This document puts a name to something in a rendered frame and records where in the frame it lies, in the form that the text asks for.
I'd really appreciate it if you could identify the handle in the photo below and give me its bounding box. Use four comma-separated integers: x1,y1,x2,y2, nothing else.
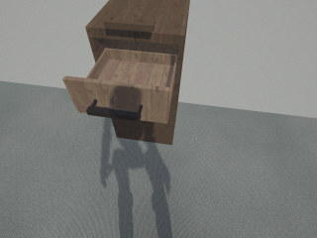
103,19,155,32
86,99,143,122

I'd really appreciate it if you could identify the cabinet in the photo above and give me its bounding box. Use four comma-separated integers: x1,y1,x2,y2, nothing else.
85,0,190,145

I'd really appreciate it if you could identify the drawer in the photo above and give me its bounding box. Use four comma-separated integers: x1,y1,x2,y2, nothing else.
62,48,178,124

